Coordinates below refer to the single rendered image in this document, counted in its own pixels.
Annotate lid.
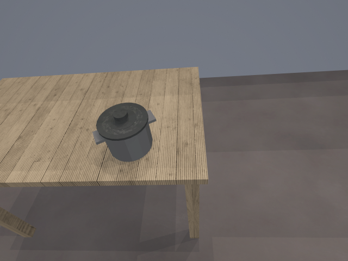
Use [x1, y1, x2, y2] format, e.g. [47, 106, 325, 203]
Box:
[96, 103, 148, 141]

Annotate pot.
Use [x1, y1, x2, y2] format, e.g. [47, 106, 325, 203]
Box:
[92, 110, 156, 162]

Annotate knob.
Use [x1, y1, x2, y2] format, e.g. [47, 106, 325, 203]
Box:
[113, 108, 128, 122]

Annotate table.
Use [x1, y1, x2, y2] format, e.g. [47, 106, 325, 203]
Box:
[0, 67, 208, 238]

